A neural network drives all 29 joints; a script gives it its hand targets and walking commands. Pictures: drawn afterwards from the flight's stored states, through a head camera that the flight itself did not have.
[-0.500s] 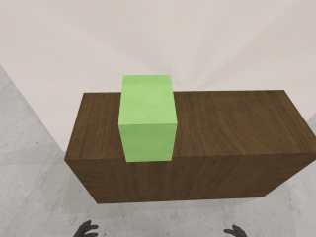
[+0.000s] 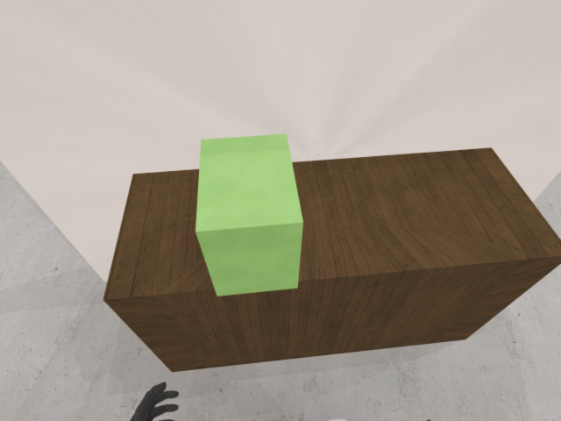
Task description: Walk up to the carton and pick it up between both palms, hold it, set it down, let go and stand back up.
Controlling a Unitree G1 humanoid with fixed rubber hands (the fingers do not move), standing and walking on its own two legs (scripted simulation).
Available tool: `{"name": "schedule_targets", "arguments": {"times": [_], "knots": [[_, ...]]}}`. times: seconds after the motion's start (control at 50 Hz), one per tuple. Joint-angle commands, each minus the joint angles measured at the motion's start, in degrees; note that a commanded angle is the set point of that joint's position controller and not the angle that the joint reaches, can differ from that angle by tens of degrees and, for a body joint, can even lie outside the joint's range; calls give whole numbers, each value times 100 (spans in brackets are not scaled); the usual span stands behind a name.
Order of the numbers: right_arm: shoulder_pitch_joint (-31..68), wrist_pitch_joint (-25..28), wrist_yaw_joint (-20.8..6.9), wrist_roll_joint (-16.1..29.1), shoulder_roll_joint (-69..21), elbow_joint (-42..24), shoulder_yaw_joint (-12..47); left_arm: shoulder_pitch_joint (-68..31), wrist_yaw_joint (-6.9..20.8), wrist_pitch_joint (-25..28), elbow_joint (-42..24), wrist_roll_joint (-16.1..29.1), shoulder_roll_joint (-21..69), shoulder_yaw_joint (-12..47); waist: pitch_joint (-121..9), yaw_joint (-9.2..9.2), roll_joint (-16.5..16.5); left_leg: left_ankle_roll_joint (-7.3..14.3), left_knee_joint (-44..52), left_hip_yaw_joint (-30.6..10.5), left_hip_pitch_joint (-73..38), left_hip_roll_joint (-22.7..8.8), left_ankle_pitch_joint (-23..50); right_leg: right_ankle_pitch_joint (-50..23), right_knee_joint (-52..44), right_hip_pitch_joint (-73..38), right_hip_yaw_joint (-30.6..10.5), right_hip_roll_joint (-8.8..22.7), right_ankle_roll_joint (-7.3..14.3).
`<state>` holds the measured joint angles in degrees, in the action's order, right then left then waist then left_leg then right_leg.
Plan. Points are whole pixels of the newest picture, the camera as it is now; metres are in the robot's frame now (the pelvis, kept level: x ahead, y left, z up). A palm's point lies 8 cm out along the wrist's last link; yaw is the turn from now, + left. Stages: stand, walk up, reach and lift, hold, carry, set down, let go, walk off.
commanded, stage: walk up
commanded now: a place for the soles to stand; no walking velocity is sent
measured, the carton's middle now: (251, 216) +0.49 +0.06 -0.08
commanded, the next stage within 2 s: reach and lift in 0.56 s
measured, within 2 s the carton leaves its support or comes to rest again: neither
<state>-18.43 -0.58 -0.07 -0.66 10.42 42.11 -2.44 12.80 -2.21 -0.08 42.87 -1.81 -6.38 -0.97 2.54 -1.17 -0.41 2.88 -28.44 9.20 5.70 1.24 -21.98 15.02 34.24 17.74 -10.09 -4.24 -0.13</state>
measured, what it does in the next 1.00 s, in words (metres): stands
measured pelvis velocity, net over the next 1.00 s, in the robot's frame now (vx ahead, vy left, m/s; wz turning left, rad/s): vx -0.03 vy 0.00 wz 0.11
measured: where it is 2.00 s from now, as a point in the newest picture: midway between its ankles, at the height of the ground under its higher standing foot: outside the picture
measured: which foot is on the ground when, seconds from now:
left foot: down 0.00-1.00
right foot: down 0.00-1.00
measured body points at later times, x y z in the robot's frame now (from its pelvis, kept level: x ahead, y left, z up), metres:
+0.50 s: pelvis +0.00 +0.01 -0.01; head +0.02 -0.01 +0.44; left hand +0.12 +0.22 -0.13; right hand +0.06 -0.24 -0.15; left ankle -0.07 +0.08 -0.73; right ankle +0.04 -0.12 -0.73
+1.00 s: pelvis -0.03 +0.00 -0.01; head -0.01 +0.01 +0.44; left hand +0.14 +0.21 -0.11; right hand +0.16 -0.20 -0.12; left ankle -0.07 +0.08 -0.73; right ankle +0.03 -0.12 -0.73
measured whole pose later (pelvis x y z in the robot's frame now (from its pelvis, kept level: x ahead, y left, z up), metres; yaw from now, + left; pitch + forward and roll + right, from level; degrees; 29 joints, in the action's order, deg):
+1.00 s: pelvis -0.03 +0.00 -0.01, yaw +6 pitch +3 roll -2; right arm -3.1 17.1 -0.5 -0.5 6.8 54.5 -5.4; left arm 5.3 -2.7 -4.5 37.6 0.3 -8.8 3.7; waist -1.2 -2.0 -1.1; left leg 2.9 -40.4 2.5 19.8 0.4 -23.7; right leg 13.5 36.0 25.5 -2.4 -3.0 -0.3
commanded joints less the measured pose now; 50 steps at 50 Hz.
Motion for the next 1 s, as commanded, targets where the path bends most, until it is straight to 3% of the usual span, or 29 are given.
{"name": "schedule_targets", "arguments": {"times": [0.0, 0.06, 0.08, 0.12, 0.18, 0.22, 0.28, 0.36, 0.38, 0.42, 0.46, 0.48, 0.5, 0.54, 0.56, 0.58, 0.6, 0.62, 0.64, 0.66, 0.68, 0.72, 0.76, 0.78, 0.82, 0.88, 0.92, 0.96, 0.98], "knots": [[-222, 77, 20, 1, 539, -395, -137, 11, -20, 102, -427, 2, -501, -109, -243, 14, 193, 157, 582, -595, 30, -751, 1516, -1753, -298, -72, -248, 404, 219], [-236, 70, 24, 2, 554, -376, -131, 34, -21, 101, -412, 4, -511, -108, -232, 12, 200, 158, 580, -576, 7, -755, 1493, -1745, -298, -45, -267, 403, 224], [-175, 38, 6, -65, 676, -407, -170, 233, -40, 110, -424, 3, -550, -139, -214, 94, 5, 168, 405, -402, 55, -649, 1209, -1596, -299, -36, -395, 460, 238], [-218, 7, -6, -63, 586, -442, -140, 230, -57, 116, -442, 1, -669, -173, -241, 36, 291, 142, 272, -442, 173, -601, 1020, -1489, -394, -28, -719, 556, 352], [-296, -2, -9, -68, 599, -455, -127, 229, -61, 114, -490, -11, -675, -173, -224, -20, 442, 115, 252, -521, 109, -551, 888, -1269, -548, 170, -1088, 628, 444], [-356, 14, -4, -58, 632, -427, -129, 164, -55, 107, -506, -15, -629, -151, -204, -54, 367, 164, 418, -571, -69, -643, 1021, -1328, -399, 338, -876, 507, 350], [-313, 35, 11, -33, 730, -415, -148, 147, -61, 94, -526, -5, -515, -102, -140, -11, 171, 313, 632, -607, -156, -941, 1372, -1429, 15, 439, -195, 251, 147], [-231, 6, 15, -37, 779, -465, -138, 279, -78, 72, -546, 4, -554, -100, -131, 49, 121, 318, 483, -435, -51, -932, 1578, -1573, 79, 299, -135, 303, 174], [-170, 13, 23, -105, 872, -464, -130, 379, -82, 90, -546, -1, -624, -194, -122, -1, 108, 335, 266, -559, -23, -943, 1958, -1567, 192, 346, -82, 326, 242], [-193, 9, 0, -73, 736, -456, -94, 490, -93, 110, -554, 4, -610, -161, -258, 6, -124, 295, 105, -498, -108, -866, 2256, -1657, 228, 360, -193, 408, 325], [-151, -34, 4, -56, 806, -519, -92, 640, -102, 115, -630, -8, -674, -198, -485, 60, 235, 329, -139, -556, 44, -862, 1691, -1719, 237, 202, -356, 505, 464], [-56, -39, 1, -67, 733, -519, -65, 531, -118, 106, -663, -35, -719, -184, -320, 51, 357, 223, -138, -480, 270, -715, 1302, -1393, 71, 175, -568, 618, 530], [-55, -54, 2, -88, 797, -516, -63, 457, -141, 107, -715, -38, -720, -206, -278, 32, 503, 203, -314, -459, 435, -663, 1212, -1665, 28, 146, -579, 665, 578], [-89, -72, -10, -84, 728, -576, -42, 639, -154, 57, -697, -48, -705, -183, -169, 106, 558, 2, -555, -329, 445, -360, 668, -1335, -489, 370, -1303, 1015, 777], [2751, 291, -254, -388, 924, -922, -524, -2659, -57, -620, -751, 367, -1541, 174, -329, 123, 486, -11, -602, -939, 2418, -563, 873, -994, 797, 1097, 23, 634, 268], [2913, 400, -464, -469, 797, -517, -556, -2624, -83, -894, -393, 452, -1331, 560, -257, 45, 210, -40, -837, -858, 3009, -607, 627, -288, 1389, 1031, 528, 453, 119], [2609, 444, -592, -512, 793, -576, -666, -2161, -128, -1069, -534, 485, -1217, 627, -560, 71, 220, -121, -970, -769, 2810, -531, 1131, -610, 1447, 1066, 706, 400, 80], [2014, 436, -624, -398, 775, -449, -594, -1852, -80, -1217, -615, 482, -1217, 575, -1042, -53, 304, -198, -1203, -840, 2577, -474, 1730, -1133, 1345, 1158, 684, 411, 54], [1419, 465, -562, -175, 757, -267, -509, -1686, 16, -1331, -693, 445, -1192, 547, -1504, -252, 169, -237, -1449, -977, 2219, -495, 2351, -1514, 1300, 1252, 670, 412, 53], [1144, 483, -477, 119, 688, 104, -415, -1604, 116, -1452, -735, 293, -1123, 417, -2053, -247, -76, -309, -1690, -998, 1907, -473, 3149, -1932, 1291, 1221, 652, 400, 53], [1135, 630, -340, 315, 610, 106, -303, -1539, 267, -1475, -995, 270, -1206, 325, -2556, -291, 133, -351, -1906, -970, 1725, -391, 3332, -2435, 1295, 1163, 633, 365, 54], [920, 1059, -62, 411, 492, 242, -181, -1046, 371, -1218, -1392, -31, -1068, 252, -2900, -356, -129, -402, -1731, -1009, 1331, -389, 3493, -2899, 924, 686, 647, 291, 200], [950, 1514, 101, 428, 473, 909, -144, -644, 447, -989, -1260, -255, -779, 211, -2424, -307, -420, -476, -1297, -1209, 620, -500, 3674, -2229, 304, 725, 747, 148, 371], [1224, 1727, 120, 510, 508, 1281, -114, -782, 397, -898, -1371, -309, -673, 295, -2268, -181, -656, -433, -1092, -1277, 441, -610, 3265, -1379, 7, 706, 730, 52, 453], [1731, 2030, 46, 417, 646, 1316, -176, -830, 221, -711, -1523, -141, -565, 392, -1751, -237, -525, -464, -643, -1429, 623, -630, 2422, -641, -124, 539, 777, -58, 488], [2267, 2216, 18, 116, 614, 820, -434, -1159, 20, -378, -1449, 7, -847, 287, -1388, -163, 84, -406, -340, -1259, 1192, -402, 1387, -526, -222, 298, 794, -76, 271], [2510, 2034, 5, -59, 558, 537, -553, -1529, -80, -297, -1201, 172, -834, 227, -984, -125, 247, -355, -170, -1132, 1681, -352, 518, -219, -241, 166, 863, 9, 141], [2498, 1865, -31, -57, 347, 461, -537, -1870, -135, -199, -1094, 328, -798, 334, -810, -134, 81, -350, 37, -1070, 1967, -310, 43, -89, -253, 29, 893, 66, 77], [2323, 1811, -57, 57, 252, 363, -517, -1881, -161, -145, -1323, 368, -787, 325, -854, -66, -137, -372, 25, -1065, 1978, -343, 166, -303, -204, -64, 852, 87, 95]]}}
